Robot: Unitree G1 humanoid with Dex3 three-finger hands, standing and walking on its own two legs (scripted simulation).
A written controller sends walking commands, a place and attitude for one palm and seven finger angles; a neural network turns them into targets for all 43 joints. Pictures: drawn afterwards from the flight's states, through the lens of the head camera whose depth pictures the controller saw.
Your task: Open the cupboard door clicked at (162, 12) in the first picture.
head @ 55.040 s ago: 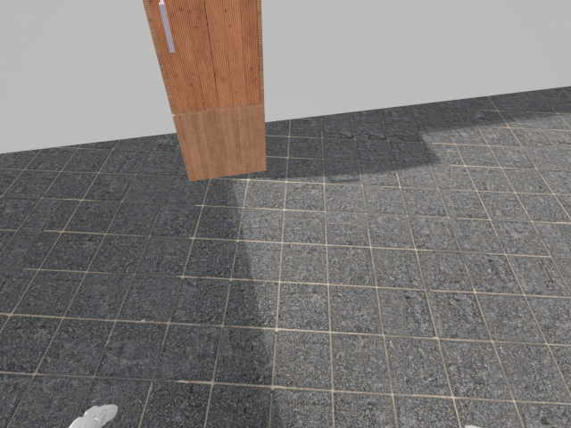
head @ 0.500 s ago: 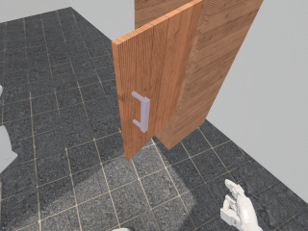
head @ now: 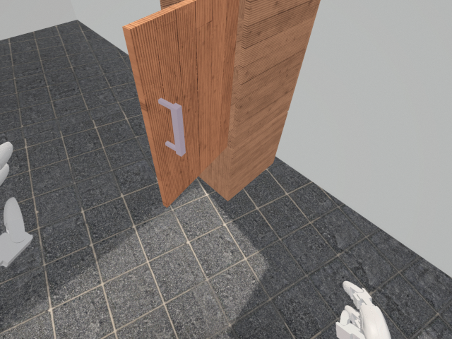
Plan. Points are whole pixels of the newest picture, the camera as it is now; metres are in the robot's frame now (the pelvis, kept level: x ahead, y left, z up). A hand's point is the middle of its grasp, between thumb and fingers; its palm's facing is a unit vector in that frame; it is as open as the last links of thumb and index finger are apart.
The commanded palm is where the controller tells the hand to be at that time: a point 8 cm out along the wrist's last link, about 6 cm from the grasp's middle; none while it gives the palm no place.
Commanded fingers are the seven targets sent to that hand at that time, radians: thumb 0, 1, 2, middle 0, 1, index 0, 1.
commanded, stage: stop stepping back and stand still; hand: left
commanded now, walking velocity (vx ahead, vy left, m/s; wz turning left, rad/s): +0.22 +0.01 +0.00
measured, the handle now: (172, 128) +0.58 +0.15 +0.00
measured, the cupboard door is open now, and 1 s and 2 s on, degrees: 100 100 100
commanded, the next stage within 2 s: let the arm hang, fingers relaxed in 0.70 s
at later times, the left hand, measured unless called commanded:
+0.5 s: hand out of the picture +0.10 +0.25 +0.15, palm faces +0.44 -0.79 -0.42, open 7.4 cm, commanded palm +0.04 +0.30 +0.18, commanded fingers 0.00 0.90 0.90 -0.20 -0.30 -0.20 -0.30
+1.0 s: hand out of the picture +0.07 +0.22 -0.12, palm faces +0.12 -0.95 -0.28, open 7.4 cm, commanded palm none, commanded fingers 0.00 0.90 0.90 -0.20 -0.30 -0.20 -0.30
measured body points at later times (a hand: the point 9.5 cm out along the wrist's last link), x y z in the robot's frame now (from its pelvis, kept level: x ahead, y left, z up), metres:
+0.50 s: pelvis -0.08 +0.00 +0.01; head -0.09 +0.00 +0.46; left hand +0.07 +0.29 +0.18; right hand +0.06 -0.26 -0.08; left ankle -0.10 +0.15 -0.72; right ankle -0.04 -0.09 -0.73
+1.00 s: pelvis -0.08 +0.01 -0.02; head -0.06 +0.00 +0.43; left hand +0.06 +0.27 -0.10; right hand +0.04 -0.22 -0.15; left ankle -0.08 +0.13 -0.73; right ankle -0.04 -0.08 -0.73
